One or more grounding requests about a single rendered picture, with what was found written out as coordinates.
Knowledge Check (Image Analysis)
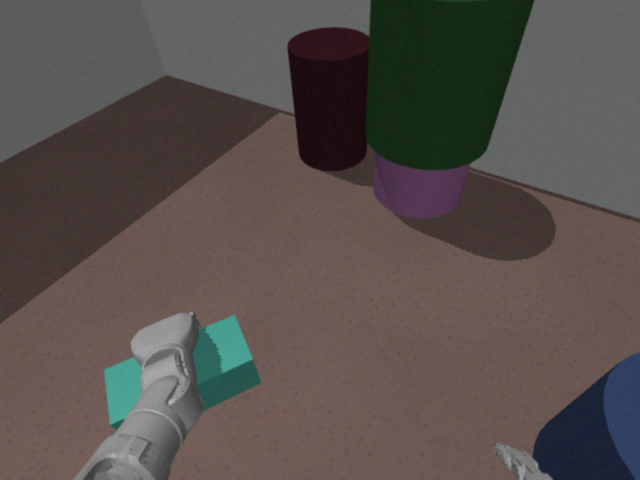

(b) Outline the left robot arm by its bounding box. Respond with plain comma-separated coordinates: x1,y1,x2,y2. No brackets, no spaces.
73,344,203,480

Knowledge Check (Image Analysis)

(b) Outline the potted plant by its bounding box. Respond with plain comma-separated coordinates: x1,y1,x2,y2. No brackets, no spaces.
365,0,534,218

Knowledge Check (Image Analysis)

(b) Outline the right robot hand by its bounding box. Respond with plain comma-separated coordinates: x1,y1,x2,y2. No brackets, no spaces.
494,443,553,480

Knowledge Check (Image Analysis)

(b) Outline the left robot hand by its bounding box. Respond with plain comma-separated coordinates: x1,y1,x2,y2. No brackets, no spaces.
131,312,204,406

